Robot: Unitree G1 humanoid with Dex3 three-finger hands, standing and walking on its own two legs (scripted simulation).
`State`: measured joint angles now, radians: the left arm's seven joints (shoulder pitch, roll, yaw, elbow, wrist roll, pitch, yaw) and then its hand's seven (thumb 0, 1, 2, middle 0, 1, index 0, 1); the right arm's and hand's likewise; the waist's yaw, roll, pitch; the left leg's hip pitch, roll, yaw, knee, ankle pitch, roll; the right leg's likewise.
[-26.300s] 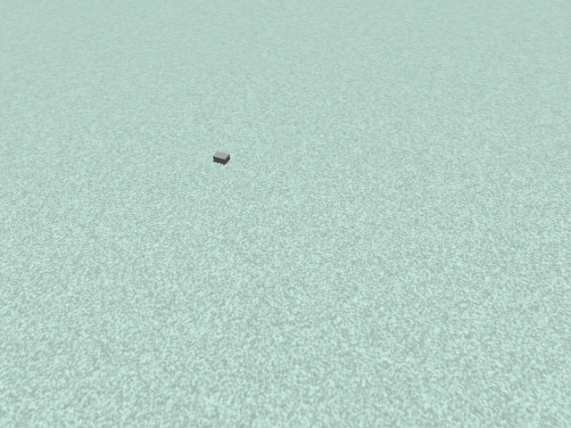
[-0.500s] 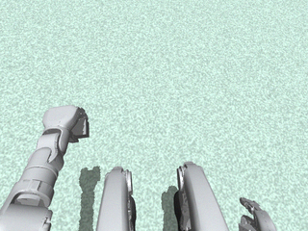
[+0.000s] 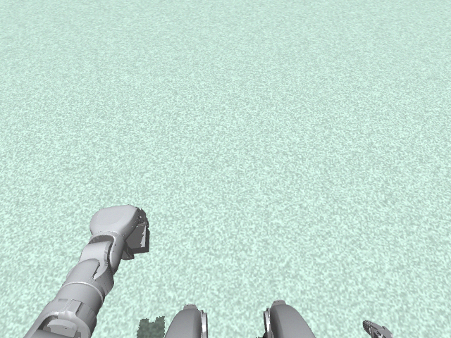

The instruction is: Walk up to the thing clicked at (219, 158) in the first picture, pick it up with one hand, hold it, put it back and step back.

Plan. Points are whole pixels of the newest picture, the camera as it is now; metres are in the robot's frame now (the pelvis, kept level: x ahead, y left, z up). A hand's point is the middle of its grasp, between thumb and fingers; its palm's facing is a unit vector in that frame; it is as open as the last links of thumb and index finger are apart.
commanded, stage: lift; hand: left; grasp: from above
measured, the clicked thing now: (129, 241) +0.35 +0.23 -0.12
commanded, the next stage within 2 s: hold in 0.36 s
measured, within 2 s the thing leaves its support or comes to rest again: neither
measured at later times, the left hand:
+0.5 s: hand (118, 218) +0.35 +0.22 -0.01, palm faces -0.44 -0.08 -0.90, open 7.7 cm
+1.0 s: hand (109, 206) +0.36 +0.22 +0.03, palm faces -0.45 -0.05 -0.89, open 7.7 cm
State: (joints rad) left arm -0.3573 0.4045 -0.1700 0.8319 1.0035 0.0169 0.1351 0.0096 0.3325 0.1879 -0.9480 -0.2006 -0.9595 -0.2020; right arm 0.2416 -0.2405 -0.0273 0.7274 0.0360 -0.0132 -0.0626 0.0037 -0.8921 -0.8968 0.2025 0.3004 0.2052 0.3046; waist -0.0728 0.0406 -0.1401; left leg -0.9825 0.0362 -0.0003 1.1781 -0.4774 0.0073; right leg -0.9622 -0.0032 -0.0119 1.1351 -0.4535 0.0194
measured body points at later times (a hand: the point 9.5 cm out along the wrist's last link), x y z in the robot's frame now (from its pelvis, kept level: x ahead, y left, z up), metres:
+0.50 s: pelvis +0.04 +0.00 +0.06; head +0.09 -0.01 +0.51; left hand +0.37 +0.22 +0.04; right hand +0.13 -0.27 -0.06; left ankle +0.05 +0.11 -0.64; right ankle +0.05 -0.13 -0.64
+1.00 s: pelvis +0.05 +0.00 +0.08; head +0.08 -0.02 +0.53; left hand +0.38 +0.22 +0.08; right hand +0.15 -0.27 -0.04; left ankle +0.05 +0.11 -0.64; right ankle +0.05 -0.13 -0.64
